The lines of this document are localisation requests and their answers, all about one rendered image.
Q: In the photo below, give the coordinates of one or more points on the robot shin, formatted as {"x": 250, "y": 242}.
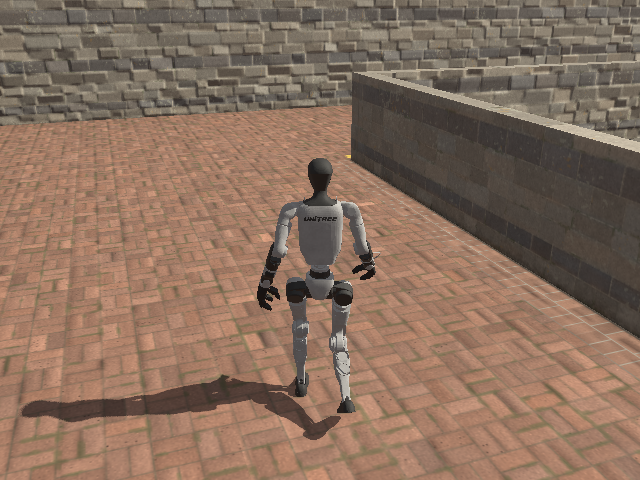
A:
{"x": 341, "y": 363}
{"x": 300, "y": 353}

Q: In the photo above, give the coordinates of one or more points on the right robot hand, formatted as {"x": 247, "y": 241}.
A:
{"x": 368, "y": 275}

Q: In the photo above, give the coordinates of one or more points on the right robot upper arm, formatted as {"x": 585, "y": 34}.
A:
{"x": 352, "y": 212}

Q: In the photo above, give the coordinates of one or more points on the left robot hand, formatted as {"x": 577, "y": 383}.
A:
{"x": 262, "y": 295}

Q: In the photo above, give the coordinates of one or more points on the right robot shin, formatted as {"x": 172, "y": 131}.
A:
{"x": 341, "y": 363}

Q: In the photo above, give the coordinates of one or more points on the robot right forearm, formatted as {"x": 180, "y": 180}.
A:
{"x": 367, "y": 259}

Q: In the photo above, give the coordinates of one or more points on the robot left forearm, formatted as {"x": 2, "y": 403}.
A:
{"x": 270, "y": 269}

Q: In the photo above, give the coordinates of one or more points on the left robot shin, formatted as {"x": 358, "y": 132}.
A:
{"x": 300, "y": 353}

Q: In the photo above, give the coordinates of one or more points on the left robot upper arm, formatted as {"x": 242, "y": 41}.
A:
{"x": 288, "y": 212}

